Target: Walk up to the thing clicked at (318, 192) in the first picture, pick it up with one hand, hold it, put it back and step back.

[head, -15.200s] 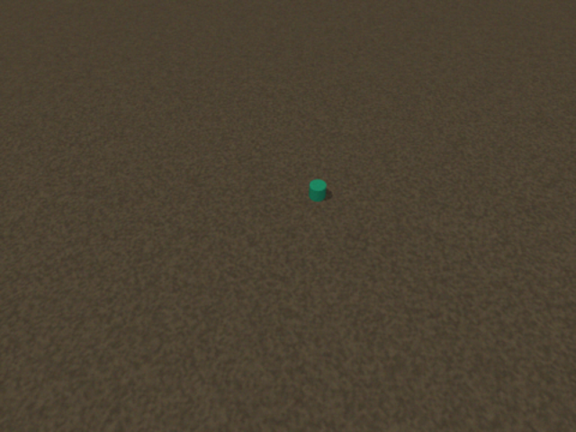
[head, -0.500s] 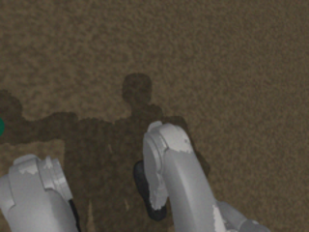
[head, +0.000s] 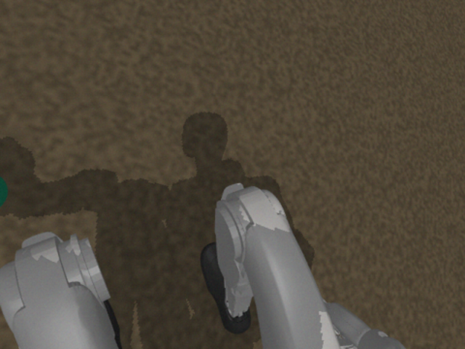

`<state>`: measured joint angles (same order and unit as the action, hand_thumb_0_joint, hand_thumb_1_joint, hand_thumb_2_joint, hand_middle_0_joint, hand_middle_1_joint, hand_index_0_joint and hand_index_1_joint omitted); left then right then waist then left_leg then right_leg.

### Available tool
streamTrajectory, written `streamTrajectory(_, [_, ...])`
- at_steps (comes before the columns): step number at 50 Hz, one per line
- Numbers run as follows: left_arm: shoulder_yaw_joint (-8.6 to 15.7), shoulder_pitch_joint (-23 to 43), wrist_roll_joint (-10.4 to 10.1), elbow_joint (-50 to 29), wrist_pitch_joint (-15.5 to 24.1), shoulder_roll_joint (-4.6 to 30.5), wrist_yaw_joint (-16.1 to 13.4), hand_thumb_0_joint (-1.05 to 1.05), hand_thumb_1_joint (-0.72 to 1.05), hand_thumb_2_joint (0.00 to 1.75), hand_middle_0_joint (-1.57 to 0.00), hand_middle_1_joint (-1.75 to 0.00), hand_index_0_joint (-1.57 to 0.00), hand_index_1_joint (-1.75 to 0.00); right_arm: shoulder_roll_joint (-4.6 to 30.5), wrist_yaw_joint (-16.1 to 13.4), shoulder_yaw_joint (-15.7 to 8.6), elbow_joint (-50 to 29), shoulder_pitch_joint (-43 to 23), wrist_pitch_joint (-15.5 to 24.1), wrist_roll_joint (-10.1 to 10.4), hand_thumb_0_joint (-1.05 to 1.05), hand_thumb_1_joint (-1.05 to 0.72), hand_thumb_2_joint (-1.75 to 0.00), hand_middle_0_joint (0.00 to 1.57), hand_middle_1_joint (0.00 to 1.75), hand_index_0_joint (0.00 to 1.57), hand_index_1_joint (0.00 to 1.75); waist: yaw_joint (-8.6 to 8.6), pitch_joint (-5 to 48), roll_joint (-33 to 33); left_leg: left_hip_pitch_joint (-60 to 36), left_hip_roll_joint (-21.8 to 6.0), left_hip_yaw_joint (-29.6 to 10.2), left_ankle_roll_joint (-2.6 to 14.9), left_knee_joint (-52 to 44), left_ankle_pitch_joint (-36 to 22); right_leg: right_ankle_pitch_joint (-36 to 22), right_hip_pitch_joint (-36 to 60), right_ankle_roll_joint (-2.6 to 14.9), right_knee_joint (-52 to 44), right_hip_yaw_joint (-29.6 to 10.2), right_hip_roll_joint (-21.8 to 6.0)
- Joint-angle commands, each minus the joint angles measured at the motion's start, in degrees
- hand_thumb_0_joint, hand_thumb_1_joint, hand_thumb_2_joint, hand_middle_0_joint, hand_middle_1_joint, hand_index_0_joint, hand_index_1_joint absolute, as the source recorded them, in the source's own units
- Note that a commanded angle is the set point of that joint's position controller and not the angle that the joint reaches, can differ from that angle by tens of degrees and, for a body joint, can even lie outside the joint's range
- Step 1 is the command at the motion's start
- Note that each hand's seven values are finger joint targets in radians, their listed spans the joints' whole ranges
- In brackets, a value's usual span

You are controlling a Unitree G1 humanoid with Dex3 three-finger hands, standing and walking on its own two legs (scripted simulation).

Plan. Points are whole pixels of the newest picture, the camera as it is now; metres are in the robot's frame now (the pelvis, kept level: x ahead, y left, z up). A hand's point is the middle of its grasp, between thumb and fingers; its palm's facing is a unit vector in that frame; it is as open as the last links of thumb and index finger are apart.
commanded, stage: settle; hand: left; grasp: from above
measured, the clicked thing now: out of the picture +0.41 +0.32 -0.26
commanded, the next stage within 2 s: lift in 0.90 s
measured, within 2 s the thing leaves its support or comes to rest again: leaves its support in 0.36 s
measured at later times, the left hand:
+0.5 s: hand out of the picture +0.40 +0.33 -0.20, palm faces -0.35 -0.14 -0.93, open 10.8 cm
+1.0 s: hand out of the picture +0.39 +0.33 -0.12, palm faces -0.44 -0.12 -0.89, open 10.7 cm
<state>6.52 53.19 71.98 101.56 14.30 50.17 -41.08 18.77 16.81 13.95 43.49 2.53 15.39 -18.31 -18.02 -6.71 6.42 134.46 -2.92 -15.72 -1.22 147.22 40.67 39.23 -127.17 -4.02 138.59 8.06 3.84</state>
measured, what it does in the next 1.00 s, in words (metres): stands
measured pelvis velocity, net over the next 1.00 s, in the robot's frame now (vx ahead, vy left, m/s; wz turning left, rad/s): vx -0.01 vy -0.01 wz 0.11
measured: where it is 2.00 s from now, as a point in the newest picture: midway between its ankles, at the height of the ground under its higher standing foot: (174, 329)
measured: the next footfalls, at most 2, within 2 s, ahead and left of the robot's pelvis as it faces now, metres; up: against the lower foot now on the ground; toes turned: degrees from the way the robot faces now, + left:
none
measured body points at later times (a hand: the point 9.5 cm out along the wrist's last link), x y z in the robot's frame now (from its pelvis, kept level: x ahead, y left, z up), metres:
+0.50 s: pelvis +0.01 +0.00 +0.01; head +0.24 +0.11 +0.38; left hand +0.42 +0.34 -0.15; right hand +0.09 -0.26 -0.08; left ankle +0.07 +0.13 -0.26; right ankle +0.11 -0.12 -0.26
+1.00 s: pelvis -0.01 -0.01 +0.04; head +0.21 +0.08 +0.43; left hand +0.41 +0.34 -0.07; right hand +0.11 -0.27 -0.07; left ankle +0.07 +0.13 -0.26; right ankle +0.11 -0.12 -0.26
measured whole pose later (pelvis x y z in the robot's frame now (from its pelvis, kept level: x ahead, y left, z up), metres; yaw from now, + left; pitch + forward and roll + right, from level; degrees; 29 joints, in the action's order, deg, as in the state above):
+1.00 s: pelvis -0.01 -0.01 +0.04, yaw +6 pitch +32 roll -8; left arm 4.0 47.2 69.2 74.3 11.1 38.4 -20.4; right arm 16.9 10.5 2.2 42.8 7.0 4.1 -7.5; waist -10.4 3.2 0.2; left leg 131.8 -2.2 -9.1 -1.3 136.2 37.3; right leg 38.9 -126.2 -2.3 132.4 3.8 1.0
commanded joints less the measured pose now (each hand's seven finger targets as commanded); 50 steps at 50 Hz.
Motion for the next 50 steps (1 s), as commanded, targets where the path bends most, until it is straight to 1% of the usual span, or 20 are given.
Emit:
streamTrajectory(1, [0.2,12.3,-0.4,-5.7,-0.1,10.7,-1.9,0.00,0.30,0.90,-0.69,-0.95,-0.72,-0.92,17.9,-0.5,-5.3,0.0,9.3,0.3,0.2,0.00,-0.91,-0.90,0.20,0.30,0.20,0.30,-2.43,33.3,-21.8,-24.1,-0.1,7.2,1.59,-14.3,-8.6,-12.2,17.8,4.68,-13.1,6.8,2.6])
streamTrajectory(5, [0.7,12.9,-0.6,-6.3,-0.8,11.9,-1.2,0.00,0.25,0.90,-0.65,-0.96,-0.68,-0.93,17.7,-0.4,-5.5,-0.1,9.4,0.3,0.5,0.00,-0.91,-0.90,0.20,0.30,0.20,0.30,-2.13,33.7,-22.7,-24.3,0.0,7.5,1.57,-14.4,-8.2,-11.9,17.5,4.73,-12.8,6.6,2.2])
streamTrajectory(12, [4.9,12.3,-0.3,-13.3,-1.1,14.0,-0.2,0.00,0.25,0.96,-0.63,-1.05,-0.66,-1.01,17.3,0.1,-7.7,-0.1,11.2,-0.1,1.3,0.00,-0.91,-0.90,0.20,0.30,0.20,0.30,0.05,38.3,-28.4,-27.0,0.2,8.1,1.16,-15.3,-10.5,-13.3,17.2,5.34,-11.3,6.3,1.9])
streamTrajectory(13, [2.8,13.4,-0.3,-14.3,-1.3,11.4,0.5,0.00,0.26,0.94,-0.63,-1.05,-0.66,-1.01,17.2,0.4,-8.2,-0.7,10.2,0.3,1.4,0.00,-0.91,-0.90,0.20,0.30,0.20,0.30,-0.35,37.3,-28.1,-27.1,0.4,8.1,1.13,-15.2,-9.4,-12.6,14.8,5.31,-10.8,6.8,1.5])
streamTrajectory(14, [4.4,12.6,-0.4,-16.4,-1.4,12.9,0.9,0.00,0.25,0.94,-0.62,-1.05,-0.66,-1.02,17.2,0.4,-9.0,0.2,10.7,0.2,1.7,0.00,-0.91,-0.90,0.20,0.30,0.20,0.30,0.73,39.2,-30.0,-28.7,0.2,8.2,0.88,-15.8,-10.0,-12.6,15.5,5.62,-10.9,6.3,1.8])
streamTrajectory(15, [3.0,13.8,-0.8,-19.1,-1.3,11.2,1.4,0.00,0.26,0.97,-0.65,-1.06,-0.68,-1.03,16.6,0.5,-9.0,-0.9,10.2,0.3,2.1,0.00,-0.91,-0.90,0.20,0.30,0.20,0.30,0.71,40.4,-30.5,-28.5,0.3,8.5,1.01,-15.3,-9.9,-12.6,15.6,5.68,-11.1,5.7,1.7])
streamTrajectory(17, [4.4,11.3,-1.7,-24.0,-1.9,11.0,1.8,0.00,0.29,0.94,-0.66,-1.07,-0.70,-1.03,16.1,0.6,-10.2,-0.1,11.5,-0.2,3.0,0.00,-0.91,-0.90,0.20,0.30,0.20,0.30,3.20,44.7,-33.0,-30.3,0.6,9.4,0.85,-16.6,-11.7,-13.7,17.3,5.91,-11.9,5.1,1.7])
streamTrajectory(22, [4.2,7.4,-3.7,-30.9,-4.9,7.9,4.9,0.00,0.29,0.87,-0.66,-1.00,-0.70,-0.96,15.3,0.5,-13.4,0.5,12.2,-2.6,6.1,0.00,-0.91,-0.90,0.20,0.30,0.20,0.30,5.84,49.7,-33.1,-33.1,0.8,10.6,0.84,-18.7,-15.8,-17.7,16.4,5.93,-12.5,4.4,1.0])
streamTrajectory(24, [2.7,6.9,-4.4,-30.9,-6.4,5.2,6.7,0.00,0.30,0.87,-0.68,-0.97,-0.72,-0.93,14.6,0.3,-14.1,0.8,12.8,-3.9,7.3,0.00,-0.91,-0.90,0.20,0.30,0.20,0.30,5.96,50.0,-30.7,-32.3,0.9,10.9,1.23,-18.9,-16.6,-18.6,16.1,5.88,-13.2,3.6,0.9])
streamTrajectory(25, [0.6,7.9,-4.2,-28.2,-6.8,3.4,7.7,0.00,0.30,0.85,-0.68,-0.97,-0.72,-0.93,13.9,0.3,-14.2,1.0,13.0,-4.2,7.7,0.00,-0.91,-0.90,0.20,0.30,0.20,0.30,4.54,46.7,-28.0,-29.8,0.9,11.0,1.65,-18.5,-14.6,-17.1,15.2,5.87,-13.7,3.2,1.0])
streamTrajectory(28, [0.3,9.5,-5.2,-30.2,-7.2,3.6,11.2,0.00,0.33,0.84,-0.71,-0.96,-0.75,-0.92,13.4,-0.6,-14.8,0.5,14.3,-5.6,8.7,0.00,-0.91,-0.90,0.20,0.30,0.20,0.30,5.34,45.1,-23.5,-26.5,1.4,11.4,2.61,-19.5,-11.1,-13.1,16.6,5.74,-16.7,1.7,0.8])
streamTrajectory(31, [-0.6,9.1,-6.2,-32.9,-6.6,2.2,14.5,0.00,0.33,0.88,-0.73,-0.96,-0.76,-0.93,12.5,-1.6,-15.3,-0.2,14.6,-6.7,9.6,0.00,-0.91,-0.90,0.20,0.30,0.20,0.30,6.12,46.8,-21.7,-27.4,1.6,11.8,2.61,-20.7,-11.2,-12.1,19.8,5.86,-18.1,0.6,0.6])
streamTrajectory(33, [-1.2,10.9,-6.3,-34.0,-5.9,1.8,16.3,0.00,0.36,0.89,-0.76,-0.97,-0.79,-0.94,12.4,-2.3,-15.6,-0.5,15.1,-7.3,10.1,0.00,-0.92,-0.91,0.20,0.30,0.20,0.30,5.38,46.4,-20.5,-28.1,1.8,11.6,2.63,-21.4,-10.6,-11.3,19.3,5.88,-18.7,0.8,0.3])
streamTrajectory(35, [-1.3,10.2,-5.9,-33.9,-5.2,2.1,17.3,0.00,0.39,0.89,-0.77,-0.97,-0.81,-0.94,12.1,-3.1,-15.5,-1.1,14.8,-8.2,10.4,0.00,-0.92,-0.91,0.20,0.30,0.20,0.30,5.61,45.8,-19.0,-27.4,1.9,11.9,2.73,-21.6,-10.2,-11.0,19.9,5.86,-19.5,0.4,0.3])
streamTrajectory(36, [-0.9,10.8,-6.2,-35.1,-4.8,2.6,17.7,0.00,0.39,0.90,-0.78,-0.96,-0.81,-0.94,11.9,-3.6,-15.7,-1.1,14.6,-8.5,10.8,0.00,-0.92,-0.91,0.20,0.30,0.20,0.30,6.46,46.4,-19.3,-28.2,2.0,12.1,2.57,-22.4,-9.9,-10.2,19.9,6.06,-19.7,0.1,0.2])
streamTrajectory(40, [-0.2,11.8,-4.6,-36.3,-3.5,3.4,18.5,0.00,0.42,0.96,-0.81,-0.98,-0.83,-0.96,12.0,-5.0,-15.9,-1.6,14.7,-9.6,10.9,0.00,-0.91,-0.90,0.20,0.30,0.20,0.30,6.82,47.7,-20.1,-30.7,2.2,12.2,2.36,-23.1,-11.2,-12.0,18.7,6.07,-19.4,1.0,-0.4])
streamTrajectory(41, [-1.0,10.9,-4.5,-35.3,-3.4,2.1,18.6,0.00,0.45,0.95,-0.82,-0.99,-0.84,-0.97,11.3,-5.2,-15.7,-1.8,14.7,-9.8,10.9,0.00,-0.91,-0.90,0.20,0.30,0.20,0.30,6.66,47.1,-19.9,-30.6,2.1,12.8,2.41,-23.2,-11.7,-12.6,19.7,5.95,-20.0,0.4,-0.2])
streamTrajectory(44, [0.4,12.3,-4.1,-36.9,-2.8,4.1,18.2,0.00,0.50,0.99,-0.87,-0.99,-0.89,-0.97,11.2,-6.2,-15.8,-1.8,14.8,-10.4,10.9,0.00,-0.91,-0.90,0.20,0.30,0.20,0.30,7.65,49.1,-21.0,-31.7,2.1,13.1,2.33,-23.5,-11.8,-12.2,19.9,6.03,-20.2,-0.2,-0.4])
streamTrajectory(48, [0.1,14.1,-3.4,-37.6,-2.9,3.9,18.0,0.00,0.55,1.05,-0.92,-0.97,-0.92,-0.96,11.2,-7.3,-16.2,-1.9,15.1,-10.6,10.9,0.00,-0.91,-0.90,0.20,0.30,0.20,0.30,7.41,49.5,-22.3,-33.6,2.1,12.9,2.12,-24.9,-10.5,-10.7,17.9,6.34,-20.3,0.3,-0.7])
streamTrajectory(50, [0.8,13.4,-3.4,-37.3,-3.0,4.3,17.7,0.00,0.59,0.98,-0.97,-0.98,-0.99,-0.96,11.4,-7.9,-16.4,-1.8,14.8,-10.7,10.9,0.00,-0.94,-0.91,0.20,0.30,0.20,0.30,8.05,49.2,-23.5,-34.0,2.3,13.1,1.98,-26.3,-9.1,-9.4,17.1,6.42,-20.4,0.7,-1.0])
